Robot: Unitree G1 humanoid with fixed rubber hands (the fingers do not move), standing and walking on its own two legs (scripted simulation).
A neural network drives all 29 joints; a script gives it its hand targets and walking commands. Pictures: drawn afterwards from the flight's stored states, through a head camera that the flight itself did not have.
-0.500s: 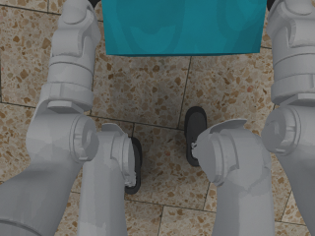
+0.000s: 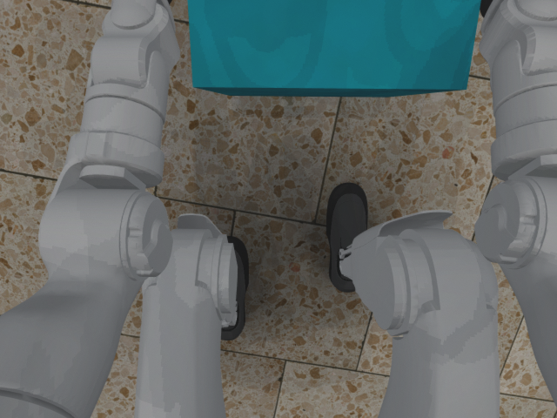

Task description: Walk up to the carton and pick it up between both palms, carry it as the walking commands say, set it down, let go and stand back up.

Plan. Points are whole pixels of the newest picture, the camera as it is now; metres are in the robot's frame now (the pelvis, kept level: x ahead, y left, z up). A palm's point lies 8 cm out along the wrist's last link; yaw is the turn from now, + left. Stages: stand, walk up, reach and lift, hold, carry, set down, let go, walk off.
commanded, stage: set down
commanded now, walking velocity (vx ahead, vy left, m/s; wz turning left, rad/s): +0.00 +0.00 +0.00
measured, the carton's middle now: (319, 15) +0.54 -0.09 -0.24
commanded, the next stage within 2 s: none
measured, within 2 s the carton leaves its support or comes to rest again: neither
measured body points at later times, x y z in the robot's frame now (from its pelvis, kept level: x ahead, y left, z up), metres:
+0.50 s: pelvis +0.00 +0.00 -0.01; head +0.37 -0.03 +0.24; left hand +0.58 +0.09 -0.17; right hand +0.55 -0.27 -0.17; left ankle +0.08 +0.11 -0.34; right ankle +0.16 -0.13 -0.34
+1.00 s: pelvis +0.00 +0.00 -0.01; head +0.37 -0.03 +0.24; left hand +0.58 +0.09 -0.17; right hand +0.55 -0.27 -0.17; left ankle +0.08 +0.11 -0.34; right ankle +0.16 -0.13 -0.34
